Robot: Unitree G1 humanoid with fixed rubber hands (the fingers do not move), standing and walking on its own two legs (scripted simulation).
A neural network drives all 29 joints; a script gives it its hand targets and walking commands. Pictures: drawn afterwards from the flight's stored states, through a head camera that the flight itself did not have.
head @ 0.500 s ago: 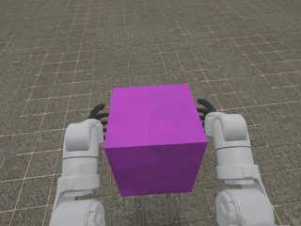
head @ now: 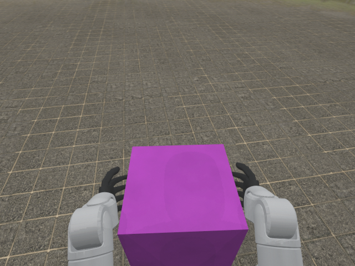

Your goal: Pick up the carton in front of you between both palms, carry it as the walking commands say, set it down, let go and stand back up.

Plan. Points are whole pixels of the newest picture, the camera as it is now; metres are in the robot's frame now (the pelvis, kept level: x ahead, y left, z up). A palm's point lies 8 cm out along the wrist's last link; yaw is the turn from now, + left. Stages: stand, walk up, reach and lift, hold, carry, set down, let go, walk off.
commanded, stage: carry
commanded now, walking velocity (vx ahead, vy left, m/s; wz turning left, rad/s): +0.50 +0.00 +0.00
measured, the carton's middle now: (179, 213) +0.26 +0.00 +0.00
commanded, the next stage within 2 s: none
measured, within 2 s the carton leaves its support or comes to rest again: neither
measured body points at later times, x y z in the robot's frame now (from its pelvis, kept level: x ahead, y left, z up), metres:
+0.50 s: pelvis +0.28 -0.05 +0.00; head +0.27 -0.07 +0.45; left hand +0.54 +0.12 +0.07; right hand +0.57 -0.19 +0.06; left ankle +0.27 +0.09 -0.68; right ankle +0.30 -0.14 -0.74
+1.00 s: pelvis +0.49 -0.01 -0.01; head +0.47 -0.01 +0.44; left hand +0.77 +0.14 +0.08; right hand +0.77 -0.16 +0.08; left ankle +0.52 +0.07 -0.74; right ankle +0.40 -0.14 -0.74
